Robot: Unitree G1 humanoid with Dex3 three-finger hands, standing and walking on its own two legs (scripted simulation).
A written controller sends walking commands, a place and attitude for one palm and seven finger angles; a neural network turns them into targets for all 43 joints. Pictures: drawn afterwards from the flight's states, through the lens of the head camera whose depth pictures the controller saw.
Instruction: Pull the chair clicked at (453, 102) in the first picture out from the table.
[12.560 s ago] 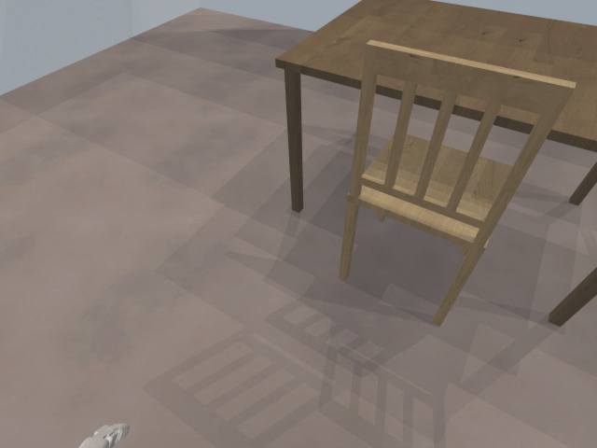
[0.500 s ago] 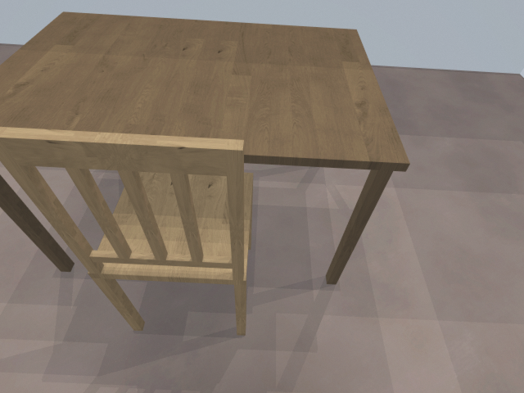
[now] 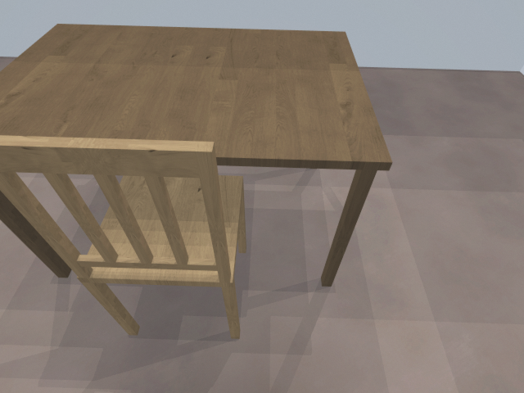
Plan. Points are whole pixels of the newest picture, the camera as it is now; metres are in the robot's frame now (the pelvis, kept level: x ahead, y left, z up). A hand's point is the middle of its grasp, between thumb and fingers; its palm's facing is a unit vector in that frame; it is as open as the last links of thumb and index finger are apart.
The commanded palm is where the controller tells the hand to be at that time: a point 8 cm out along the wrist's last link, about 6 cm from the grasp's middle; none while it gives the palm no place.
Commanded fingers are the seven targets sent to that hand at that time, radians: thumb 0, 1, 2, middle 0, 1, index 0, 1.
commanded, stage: come to a stop and stand still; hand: left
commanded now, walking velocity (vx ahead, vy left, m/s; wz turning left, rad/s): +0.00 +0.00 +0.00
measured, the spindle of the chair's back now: (128, 222) +0.45 +0.31 -0.07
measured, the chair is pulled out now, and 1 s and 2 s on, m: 0.00 0.00 0.00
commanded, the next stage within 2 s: look again from close up in 0.38 s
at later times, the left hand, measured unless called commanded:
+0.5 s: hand out of the picture -0.04 +0.13 -0.18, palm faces +0.08 -0.98 -0.17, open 7.4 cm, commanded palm none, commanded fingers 0.00 0.90 0.90 -0.20 -0.30 -0.20 -0.30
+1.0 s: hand out of the picture +0.01 +0.23 -0.18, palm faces -0.02 -0.98 -0.21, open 7.4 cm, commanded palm none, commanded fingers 0.00 0.90 0.90 -0.20 -0.30 -0.20 -0.30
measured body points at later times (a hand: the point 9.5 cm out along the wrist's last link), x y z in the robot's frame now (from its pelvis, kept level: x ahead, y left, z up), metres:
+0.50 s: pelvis +0.02 -0.01 +0.00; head +0.02 -0.02 +0.45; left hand -0.04 +0.18 -0.16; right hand +0.01 -0.23 -0.17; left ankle +0.03 +0.13 -0.74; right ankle -0.06 -0.06 -0.74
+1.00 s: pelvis -0.02 +0.06 +0.00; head -0.02 +0.06 +0.45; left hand +0.01 +0.29 -0.16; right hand -0.02 -0.17 -0.16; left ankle +0.00 +0.10 -0.74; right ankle -0.06 -0.06 -0.74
